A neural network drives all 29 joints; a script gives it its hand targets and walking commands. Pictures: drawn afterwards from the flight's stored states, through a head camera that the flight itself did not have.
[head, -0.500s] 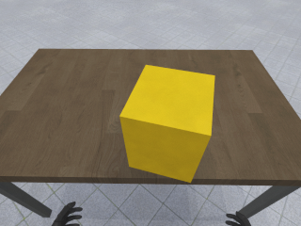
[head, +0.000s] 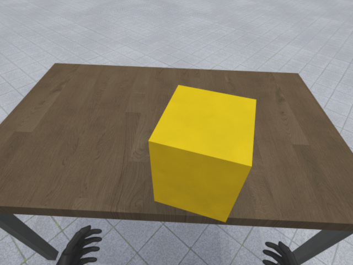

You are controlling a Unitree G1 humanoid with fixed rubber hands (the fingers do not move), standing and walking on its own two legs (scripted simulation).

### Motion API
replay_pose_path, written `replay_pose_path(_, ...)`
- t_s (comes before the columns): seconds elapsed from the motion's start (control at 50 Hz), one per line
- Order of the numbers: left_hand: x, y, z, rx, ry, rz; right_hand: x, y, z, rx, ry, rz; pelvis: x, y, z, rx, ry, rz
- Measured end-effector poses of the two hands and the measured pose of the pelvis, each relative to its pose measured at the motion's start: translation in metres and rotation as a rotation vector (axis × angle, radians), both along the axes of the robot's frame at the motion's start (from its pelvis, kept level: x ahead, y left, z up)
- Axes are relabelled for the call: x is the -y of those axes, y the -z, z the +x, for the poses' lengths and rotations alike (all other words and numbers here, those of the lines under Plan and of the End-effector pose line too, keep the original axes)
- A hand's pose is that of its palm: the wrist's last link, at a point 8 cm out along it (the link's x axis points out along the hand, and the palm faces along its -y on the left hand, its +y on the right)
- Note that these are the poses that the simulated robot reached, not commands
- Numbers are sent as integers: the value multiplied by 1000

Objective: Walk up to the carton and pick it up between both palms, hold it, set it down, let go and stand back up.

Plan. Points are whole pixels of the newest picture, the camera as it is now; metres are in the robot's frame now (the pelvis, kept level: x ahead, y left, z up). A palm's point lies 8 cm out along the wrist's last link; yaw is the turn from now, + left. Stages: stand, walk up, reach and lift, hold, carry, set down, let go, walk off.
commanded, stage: reach and lift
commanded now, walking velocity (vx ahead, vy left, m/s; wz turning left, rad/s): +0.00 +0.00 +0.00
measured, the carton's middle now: (201, 153) +0.41 -0.01 +0.03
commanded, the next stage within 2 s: none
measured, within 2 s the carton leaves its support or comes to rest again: neither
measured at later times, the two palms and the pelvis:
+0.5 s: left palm (69, 241) +0.18 +0.25 +0.01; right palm (279, 255) +0.18 -0.16 +0.02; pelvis +0.03 +0.02 +0.00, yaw +1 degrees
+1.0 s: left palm (78, 206) +0.23 +0.24 +0.06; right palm (285, 229) +0.22 -0.16 +0.06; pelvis +0.02 +0.03 +0.00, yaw +1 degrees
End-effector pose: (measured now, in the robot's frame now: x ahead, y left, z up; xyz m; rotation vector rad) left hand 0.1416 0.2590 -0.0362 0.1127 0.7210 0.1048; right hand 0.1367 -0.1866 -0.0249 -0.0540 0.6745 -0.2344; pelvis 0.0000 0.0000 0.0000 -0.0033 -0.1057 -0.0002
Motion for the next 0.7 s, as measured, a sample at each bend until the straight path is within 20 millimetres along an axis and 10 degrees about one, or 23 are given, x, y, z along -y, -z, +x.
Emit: replay_pose_path(0.7, 7, -65, 46, 349, 117, -138, -38, -63, 55, 316, 96, 62, -26, -1, 32, -41, -21, -33)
